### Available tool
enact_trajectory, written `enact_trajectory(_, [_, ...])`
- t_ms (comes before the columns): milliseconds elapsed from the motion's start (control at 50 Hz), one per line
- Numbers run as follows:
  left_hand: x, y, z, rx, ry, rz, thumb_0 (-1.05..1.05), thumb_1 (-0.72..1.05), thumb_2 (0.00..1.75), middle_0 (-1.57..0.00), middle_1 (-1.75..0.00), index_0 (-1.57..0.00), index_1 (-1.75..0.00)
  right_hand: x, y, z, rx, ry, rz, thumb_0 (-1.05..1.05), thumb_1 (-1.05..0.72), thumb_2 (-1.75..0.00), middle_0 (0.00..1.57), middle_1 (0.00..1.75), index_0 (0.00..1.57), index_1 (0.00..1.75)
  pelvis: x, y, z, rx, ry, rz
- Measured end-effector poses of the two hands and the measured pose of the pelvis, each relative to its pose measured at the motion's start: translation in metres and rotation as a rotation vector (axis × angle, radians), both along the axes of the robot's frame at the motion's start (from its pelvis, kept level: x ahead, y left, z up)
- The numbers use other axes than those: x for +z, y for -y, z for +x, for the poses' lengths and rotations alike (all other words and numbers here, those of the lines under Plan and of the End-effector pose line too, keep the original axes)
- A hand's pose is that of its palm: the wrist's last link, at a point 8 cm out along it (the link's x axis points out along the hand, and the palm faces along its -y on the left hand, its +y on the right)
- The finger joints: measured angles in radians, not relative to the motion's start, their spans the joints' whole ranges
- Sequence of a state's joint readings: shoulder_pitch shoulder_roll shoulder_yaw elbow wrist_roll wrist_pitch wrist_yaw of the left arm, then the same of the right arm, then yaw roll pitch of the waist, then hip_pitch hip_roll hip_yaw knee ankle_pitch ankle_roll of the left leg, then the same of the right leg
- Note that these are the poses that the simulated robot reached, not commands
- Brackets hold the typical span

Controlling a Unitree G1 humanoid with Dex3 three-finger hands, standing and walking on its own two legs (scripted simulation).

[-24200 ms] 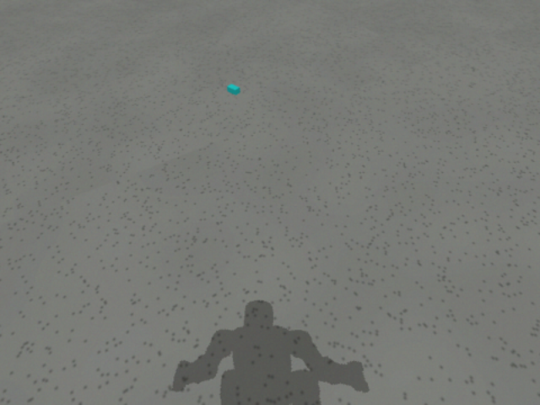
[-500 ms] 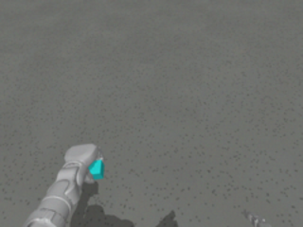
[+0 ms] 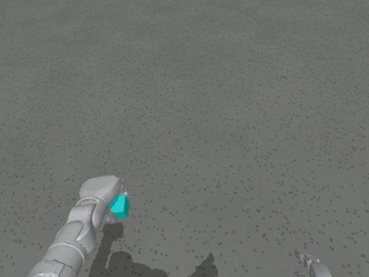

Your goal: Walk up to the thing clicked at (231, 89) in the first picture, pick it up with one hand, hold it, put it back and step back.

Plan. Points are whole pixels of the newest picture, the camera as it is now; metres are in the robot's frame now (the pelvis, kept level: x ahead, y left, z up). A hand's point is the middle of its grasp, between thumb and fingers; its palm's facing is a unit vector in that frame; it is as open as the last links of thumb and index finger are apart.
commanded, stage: hold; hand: left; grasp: from above
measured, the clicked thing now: (111, 208) +0.30 +0.23 -0.07
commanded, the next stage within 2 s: crouch in 0.48 s
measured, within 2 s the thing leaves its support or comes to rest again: neither
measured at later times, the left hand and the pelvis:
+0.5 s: hand (108, 202) +0.31 +0.23 -0.04, palm faces -0.43 -0.08 -0.90, open 7.4 cm; pelvis +0.01 +0.00 +0.00, yaw +0 degrees
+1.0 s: hand (115, 218) +0.30 +0.23 -0.12, palm faces -0.46 -0.02 -0.89, open 7.4 cm; pelvis +0.00 +0.00 -0.03, yaw +2 degrees
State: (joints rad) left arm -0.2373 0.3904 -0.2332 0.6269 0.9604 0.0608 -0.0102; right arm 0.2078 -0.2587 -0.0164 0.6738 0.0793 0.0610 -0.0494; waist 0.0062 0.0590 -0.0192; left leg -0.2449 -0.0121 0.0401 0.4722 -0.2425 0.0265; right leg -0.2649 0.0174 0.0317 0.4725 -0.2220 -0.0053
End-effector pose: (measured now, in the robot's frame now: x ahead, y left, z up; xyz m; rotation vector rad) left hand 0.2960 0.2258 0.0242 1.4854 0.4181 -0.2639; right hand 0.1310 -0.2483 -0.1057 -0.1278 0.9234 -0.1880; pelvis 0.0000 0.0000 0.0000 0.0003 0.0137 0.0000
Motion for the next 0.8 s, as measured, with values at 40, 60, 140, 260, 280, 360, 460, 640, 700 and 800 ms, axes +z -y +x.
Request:
enact_trajectory(40, [0.000, 0.001, 0.000, 0.000, -0.001, -0.001, -0.02, 0.35, 0.15, -1.01, -0.17, -1.02, -0.16, 0.000, 0.000, 0.002, 0.003, 0.001, 0.001, 0.01, -0.90, -0.90, 0.20, 0.30, 0.20, 0.30, 0.000, 0.000, 0.001, 0.001, 0.000, 0.000])
enact_trajectory(60, [0.000, 0.001, 0.000, 0.000, -0.002, -0.002, -0.02, 0.35, 0.15, -1.00, -0.17, -1.01, -0.16, 0.001, -0.001, 0.003, 0.005, 0.002, 0.002, 0.01, -0.90, -0.90, 0.20, 0.30, 0.20, 0.30, 0.000, 0.001, 0.001, 0.002, 0.000, 0.001])
enact_trajectory(140, [-0.003, 0.001, 0.001, 0.004, -0.012, -0.003, -0.02, 0.34, 0.16, -1.00, -0.17, -1.01, -0.17, 0.001, -0.001, 0.007, 0.008, 0.000, 0.001, 0.01, -0.90, -0.90, 0.20, 0.30, 0.20, 0.30, 0.001, 0.002, 0.002, 0.004, -0.003, 0.001])
enact_trajectory(260, [-0.007, 0.002, 0.003, -0.003, -0.016, -0.002, -0.02, 0.34, 0.17, -1.00, -0.18, -1.01, -0.17, 0.001, 0.001, 0.009, 0.006, -0.012, -0.003, 0.01, -0.90, -0.90, 0.20, 0.30, 0.20, 0.30, 0.001, 0.002, 0.005, 0.005, -0.009, 0.001])
enact_trajectory(280, [-0.007, 0.002, 0.004, -0.003, -0.014, 0.000, -0.02, 0.34, 0.18, -1.00, -0.18, -1.01, -0.17, 0.000, 0.002, 0.009, 0.005, -0.015, -0.004, 0.01, -0.90, -0.90, 0.20, 0.30, 0.20, 0.30, 0.001, 0.002, 0.006, 0.005, -0.009, 0.001])
enact_trajectory(360, [-0.005, -0.002, 0.009, 0.012, -0.001, 0.004, -0.02, 0.34, 0.18, -1.00, -0.18, -1.01, -0.17, -0.001, 0.004, 0.007, 0.001, -0.032, -0.008, 0.01, -0.90, -0.90, 0.20, 0.30, 0.20, 0.30, 0.001, 0.003, 0.008, 0.007, -0.010, 0.000])
enact_trajectory(460, [-0.003, -0.003, 0.013, 0.016, -0.003, 0.005, -0.02, 0.34, 0.19, -0.99, -0.18, -1.00, -0.18, -0.001, 0.007, 0.004, -0.014, -0.041, -0.008, 0.01, -0.90, -0.90, 0.20, 0.30, 0.20, 0.30, 0.002, 0.003, 0.011, 0.006, -0.012, -0.001])
enact_trajectory(640, [-0.004, 0.002, 0.012, 0.000, -0.004, -0.003, -0.03, 0.34, 0.18, -0.99, -0.18, -1.00, -0.17, -0.001, 0.008, 0.005, -0.022, -0.044, -0.007, 0.01, -0.90, -0.90, 0.20, 0.30, 0.20, 0.30, 0.002, 0.002, 0.015, 0.004, -0.011, -0.001])
enact_trajectory(700, [-0.008, 0.002, 0.011, 0.000, -0.002, 0.001, -0.03, 0.35, 0.16, -0.99, -0.17, -1.00, -0.17, 0.000, 0.007, 0.007, -0.018, -0.042, -0.006, 0.01, -0.90, -0.90, 0.20, 0.30, 0.20, 0.30, 0.002, 0.002, 0.015, 0.005, -0.013, -0.001])
enact_trajectory(800, [-0.021, 0.000, 0.007, 0.007, -0.005, 0.014, -0.03, 0.35, 0.15, -1.01, -0.15, -1.02, -0.15, -0.001, 0.006, 0.008, -0.005, -0.048, -0.008, 0.00, -0.89, -0.90, 0.20, 0.30, 0.20, 0.30, 0.000, 0.003, 0.013, 0.012, -0.024, -0.001])
